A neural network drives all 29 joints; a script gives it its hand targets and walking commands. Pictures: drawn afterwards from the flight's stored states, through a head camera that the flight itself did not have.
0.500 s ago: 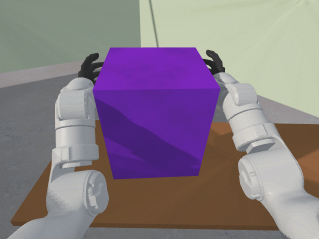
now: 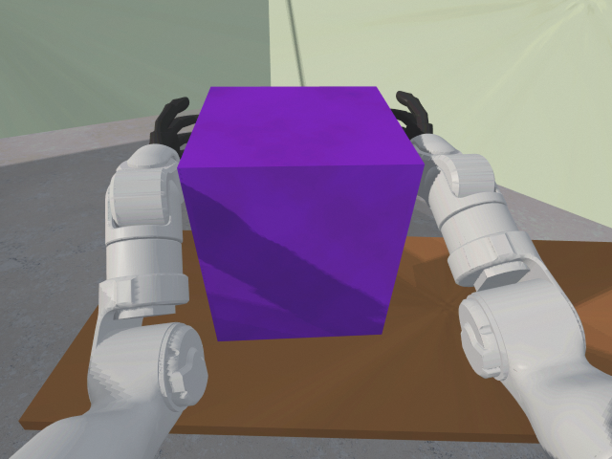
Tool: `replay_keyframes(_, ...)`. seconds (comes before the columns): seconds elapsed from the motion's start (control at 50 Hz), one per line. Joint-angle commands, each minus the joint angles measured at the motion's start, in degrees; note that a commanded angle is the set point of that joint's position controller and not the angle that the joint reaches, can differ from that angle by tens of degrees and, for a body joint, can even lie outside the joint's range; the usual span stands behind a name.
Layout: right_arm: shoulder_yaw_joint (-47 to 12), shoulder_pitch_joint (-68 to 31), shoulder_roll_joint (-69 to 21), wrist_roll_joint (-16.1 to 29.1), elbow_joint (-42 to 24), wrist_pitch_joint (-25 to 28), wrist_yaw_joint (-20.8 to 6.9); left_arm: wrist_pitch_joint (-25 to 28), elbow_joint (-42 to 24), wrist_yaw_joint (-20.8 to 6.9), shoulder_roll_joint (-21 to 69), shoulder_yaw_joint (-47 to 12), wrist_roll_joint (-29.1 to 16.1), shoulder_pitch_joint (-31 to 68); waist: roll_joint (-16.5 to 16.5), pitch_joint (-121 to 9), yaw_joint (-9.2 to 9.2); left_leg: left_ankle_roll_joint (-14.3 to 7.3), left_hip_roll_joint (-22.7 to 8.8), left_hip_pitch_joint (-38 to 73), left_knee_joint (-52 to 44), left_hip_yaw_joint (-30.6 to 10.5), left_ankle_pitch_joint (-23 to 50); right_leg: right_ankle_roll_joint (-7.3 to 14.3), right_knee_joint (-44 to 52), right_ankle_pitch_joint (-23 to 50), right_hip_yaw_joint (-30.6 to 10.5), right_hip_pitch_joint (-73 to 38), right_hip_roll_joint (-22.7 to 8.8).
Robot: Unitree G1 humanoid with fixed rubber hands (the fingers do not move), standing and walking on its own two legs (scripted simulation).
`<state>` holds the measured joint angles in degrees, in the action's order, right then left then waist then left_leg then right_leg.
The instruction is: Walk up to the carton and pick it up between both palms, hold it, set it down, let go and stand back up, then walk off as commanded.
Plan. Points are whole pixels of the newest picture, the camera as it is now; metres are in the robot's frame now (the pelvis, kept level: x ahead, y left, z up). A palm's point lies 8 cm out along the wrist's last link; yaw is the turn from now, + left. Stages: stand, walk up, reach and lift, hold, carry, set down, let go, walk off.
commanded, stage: hold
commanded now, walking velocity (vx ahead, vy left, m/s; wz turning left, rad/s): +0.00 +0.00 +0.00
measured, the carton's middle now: (297, 212) +0.34 +0.01 +0.24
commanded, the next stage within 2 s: none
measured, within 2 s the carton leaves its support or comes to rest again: neither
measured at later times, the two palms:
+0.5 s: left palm (167, 159) +0.36 +0.16 +0.30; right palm (413, 151) +0.37 -0.14 +0.31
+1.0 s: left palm (165, 155) +0.36 +0.16 +0.31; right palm (414, 149) +0.37 -0.14 +0.31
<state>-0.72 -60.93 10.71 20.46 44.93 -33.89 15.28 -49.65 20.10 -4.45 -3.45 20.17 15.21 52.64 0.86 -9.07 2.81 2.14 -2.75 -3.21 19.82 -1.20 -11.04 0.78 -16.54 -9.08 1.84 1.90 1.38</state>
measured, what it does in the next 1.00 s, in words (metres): stands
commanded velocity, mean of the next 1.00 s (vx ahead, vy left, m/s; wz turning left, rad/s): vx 0.00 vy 0.00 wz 0.00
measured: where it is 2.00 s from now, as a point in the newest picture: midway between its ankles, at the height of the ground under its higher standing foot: outside the picture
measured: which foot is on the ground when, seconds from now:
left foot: down 0.00-1.00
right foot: down 0.00-1.00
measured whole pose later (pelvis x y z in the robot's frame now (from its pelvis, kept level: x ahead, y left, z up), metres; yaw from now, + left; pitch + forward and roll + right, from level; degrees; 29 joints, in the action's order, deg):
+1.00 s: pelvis +0.01 +0.00 +0.00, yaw +0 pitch -6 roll -1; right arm -1.9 -60.1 10.7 21.6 43.8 -34.5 16.0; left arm -49.7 19.4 -4.5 -4.1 19.5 14.4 51.7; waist 0.2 -9.7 3.3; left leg 2.1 -2.6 -2.6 19.9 -1.6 -11.6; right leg 0.6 -15.9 -9.4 2.1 0.8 1.3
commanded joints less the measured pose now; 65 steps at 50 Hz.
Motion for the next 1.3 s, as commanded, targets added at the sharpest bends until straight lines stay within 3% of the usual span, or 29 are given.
replay_keyframes(0.0,-10.12,-42.82,-37.67,8.02,-15.93,1.0,-7.62,3.75,-3.37,-6.97,28.03,-18.47,-8.47,41.99,-1.34,-13.9,0.08,-0.99,5.65,-3.42,-2.36,2.22,8.23,-3.59,1.46,10.76,-2.19,-6.84,2.2)
replay_keyframes(0.04,-8.04,-41.22,-36.36,7.19,-13.26,0.57,-7.71,3.4,0.34,-7.68,28.56,-18.52,-7.81,40.38,-2.53,-9.65,2.12,-0.42,5.17,-4.9,-3.51,1.88,6.09,-2.84,1.54,8.17,-2.18,-6.5,2.21)
replay_keyframes(0.08,-8.86,-42.06,-37.19,7.09,-13.34,0.75,-8.34,4.13,-0.78,-7.93,28.23,-18.57,-8.16,42.08,-2.07,-10.8,0.77,-0.57,4.99,-5.32,-3.94,2.16,4.56,-2.5,1.61,5.44,-2.28,-6.25,2.46)
replay_keyframes(0.22,-9.96,-43.81,-37.3,8.45,-15.28,1.84,-8.51,5.07,-3.2,-6.6,30.62,-20.8,-9.36,43.89,-3.71,-12.24,0.39,0.53,4.8,-4.58,-3.26,1.51,9.91,-2.35,0.6,9.03,-1.43,-7.15,3.01)
replay_keyframes(0.24,-11.78,-43.87,-37.61,9.15,-15.77,1.68,-8.23,4.2,-1.37,-6.59,28.9,-18.33,-8.48,39.63,-1.19,-11.9,-1.11,-0.3,5.27,-5.25,-2.82,1.78,12.02,-3.0,0.8,11.87,-1.45,-9.21,3.05)
replay_keyframes(0.26,-11.56,-43.74,-37.39,9.41,-15.16,1.34,-8.23,4.34,-1.41,-6.46,30.98,-19.26,-8.79,40.78,-2.65,-12.87,-0.55,0.19,5.01,-4.21,-3.05,1.31,11.7,-2.98,0.76,10.49,-1.42,-8.04,3.3)
replay_keyframes(0.34,-12.52,-43.5,-38.0,8.93,-17.82,1.67,-7.72,4.62,-2.61,-6.65,29.32,-19.33,-9.05,40.23,0.52,-14.97,-0.15,-0.67,5.06,-2.61,-2.15,1.51,13.22,-3.24,1.23,13.37,-1.9,-8.55,2.99)
replay_keyframes(0.4,-12.71,-39.26,-37.49,10.16,-15.99,0.78,-7.17,4.34,-6.61,-6.44,29.41,-21.79,-9.81,41.51,-3.11,-13.39,1.95,0.69,5.17,-0.99,-1.2,1.13,17.72,-3.55,0.37,19.38,-1.61,-9.41,3.09)
replay_keyframes(0.42,-12.23,-37.55,-36.45,9.87,-16.19,0.21,-6.72,3.65,-4.78,-7.23,27.12,-19.76,-9.01,37.2,-0.27,-12.47,1.75,0.46,5.12,-1.36,-1.41,1.55,16.33,-3.76,0.94,18.37,-2.31,-10.44,2.93)
replay_keyframes(0.46,-9.53,-39.16,-35.39,9.01,-13.53,-0.05,-7.36,3.51,-4.4,-7.19,29.35,-21.42,-8.88,41.26,-2.87,-9.23,2.78,0.56,4.7,-3.01,-2.76,0.82,11.41,-3.0,1.35,10.81,-1.77,-6.26,3.0)
replay_keyframes(0.48,-10.9,-40.18,-36.96,9.68,-17.47,0.46,-7.07,3.31,-4.55,-7.52,28.66,-20.58,-8.99,39.78,-1.1,-10.57,1.87,0.04,4.73,-3.33,-2.82,1.17,11.64,-3.11,1.54,13.34,-2.14,-8.25,2.65)
replay_keyframes(0.5,-10.95,-41.75,-37.14,9.48,-16.78,0.42,-7.29,3.04,-4.74,-7.64,29.05,-20.77,-8.52,41.44,-3.57,-10.24,1.79,0.67,4.97,-4.47,-3.63,1.41,10.83,-3.0,0.85,11.02,-1.47,-8.68,2.89)
replay_keyframes(0.52,-11.8,-44.14,-37.67,10.12,-20.46,0.9,-7.1,3.29,-4.79,-7.46,29.34,-22.05,-9.58,40.89,-2.21,-13.64,1.22,0.29,5.13,-3.5,-2.38,1.64,13.41,-3.3,0.67,14.36,-2.25,-9.44,3.13)
replay_keyframes(0.62,-11.14,-43.28,-37.13,10.32,-18.33,0.97,-8.01,3.49,-5.27,-6.11,31.2,-22.16,-9.11,41.27,-5.14,-12.3,0.57,1.21,4.9,-4.28,-3.13,1.38,12.0,-2.45,0.18,10.86,-1.39,-8.07,3.52)
replay_keyframes(0.64,-10.47,-42.39,-35.63,10.22,-17.91,0.45,-8.07,3.07,-4.38,-6.25,31.2,-22.0,-8.32,40.18,-5.64,-11.6,1.47,1.43,4.91,-3.63,-3.21,1.45,11.11,-2.26,0.71,9.77,-1.32,-7.92,3.75)
replay_keyframes(0.66,-11.2,-42.96,-36.18,10.2,-17.62,0.61,-7.94,2.78,-3.75,-6.05,31.11,-21.24,-8.44,40.03,-5.55,-11.41,0.38,1.39,4.85,-3.42,-3.28,1.41,13.86,-2.54,0.52,11.42,-1.05,-8.11,3.58)
replay_keyframes(0.68,-11.92,-40.73,-36.69,11.07,-17.27,-0.02,-7.73,2.89,-5.75,-6.76,29.43,-21.24,-8.64,40.03,-3.49,-13.2,0.94,1.08,5.23,-2.76,-2.76,1.92,14.35,-3.06,0.48,13.28,-1.63,-9.78,3.45)
replay_keyframes(0.72,-13.11,-40.59,-37.39,10.78,-16.11,0.17,-8.22,3.63,-6.4,-6.47,27.95,-19.55,-8.32,41.63,-1.59,-13.4,-0.82,0.19,5.32,-2.37,-2.67,2.05,13.54,-3.47,0.7,12.12,-1.96,-8.08,3.27)
replay_keyframes(0.74,-11.97,-40.87,-36.18,10.11,-14.12,-0.21,-8.13,3.32,-2.68,-6.47,27.35,-17.08,-7.1,40.0,-0.88,-9.56,-1.15,-0.25,5.01,-3.9,-3.66,1.8,10.91,-3.28,1.61,9.52,-1.8,-7.73,3.18)
replay_keyframes(0.76,-10.9,-42.06,-35.66,9.54,-14.67,-0.25,-8.21,2.79,-1.35,-6.81,27.89,-17.93,-7.48,39.43,-2.1,-9.83,-0.13,0.16,5.14,-3.85,-3.83,1.87,9.88,-2.71,1.68,8.66,-1.7,-6.83,3.31)
replay_keyframes(0.84,-12.53,-40.49,-37.14,10.33,-15.96,-0.18,-7.86,2.73,-3.53,-7.55,26.63,-17.94,-7.37,38.56,-0.35,-10.66,-0.73,0.02,5.17,-3.52,-3.46,2.69,13.7,-3.47,0.67,13.56,-1.8,-9.78,3.36)
replay_keyframes(0.94,-11.48,-43.67,-36.71,10.13,-20.35,0.58,-6.95,3.54,-5.4,-7.09,29.41,-22.87,-10.89,41.57,-2.35,-14.25,2.52,1.01,5.27,-2.16,-1.6,1.64,16.41,-3.02,0.93,16.31,-1.97,-9.4,3.69)
replay_keyframes(1.02,-10.4,-39.7,-35.8,9.85,-15.57,-0.48,-7.52,2.9,-5.51,-7.13,29.39,-21.12,-8.69,41.11,-4.63,-10.38,1.99,1.17,4.94,-3.39,-3.24,1.13,12.19,-2.72,0.89,11.25,-1.79,-8.42,3.31)
replay_keyframes(1.06,-9.46,-40.3,-35.2,8.84,-13.29,-0.8,-7.54,2.8,-2.22,-7.98,28.36,-19.83,-8.09,39.59,-2.32,-8.6,1.56,0.17,4.64,-4.45,-3.6,1.44,9.29,-2.56,1.09,9.51,-2.67,-7.11,3.01)
replay_keyframes(1.08,-8.56,-41.96,-35.6,7.9,-14.24,-0.34,-7.92,3.03,-3.39,-7.95,29.11,-20.54,-8.15,42.86,-4.24,-8.65,2.07,0.65,4.93,-5.61,-4.42,1.92,6.9,-2.78,1.08,6.49,-1.9,-6.74,2.84)
replay_keyframes(1.14,-10.45,-43.81,-36.95,8.73,-15.2,0.18,-8.06,3.58,-1.9,-7.36,27.49,-19.75,-8.1,42.42,-1.56,-9.8,0.46,-0.34,4.92,-5.71,-3.52,1.54,7.51,-3.01,1.52,8.81,-2.9,-6.87,2.29)
replay_keyframes(1.22,-11.59,-45.65,-37.84,8.93,-15.07,0.85,-8.24,3.96,0.0,-6.62,28.25,-17.54,-7.34,42.73,-2.24,-10.43,-1.18,-0.68,5.92,-5.24,-3.76,2.25,7.7,-3.2,1.48,7.4,-1.8,-7.26,2.46)
replay_keyframes(1.24,-13.06,-44.71,-39.45,9.51,-17.63,0.83,-8.18,4.46,-3.24,-6.56,28.12,-18.03,-8.14,42.37,0.47,-14.51,-1.55,-0.86,5.52,-4.08,-3.04,2.16,10.59,-3.53,0.73,10.97,-1.84,-8.98,2.71)
replay_keyframes(1.28,-14.13,-44.49,-38.62,10.72,-19.13,1.28,-7.64,4.48,-3.55,-6.35,28.46,-19.15,-9.16,40.05,0.34,-16.79,-1.15,-0.59,6.0,-2.44,-1.79,1.88,15.12,-4.12,0.21,16.95,-1.87,-9.48,2.97)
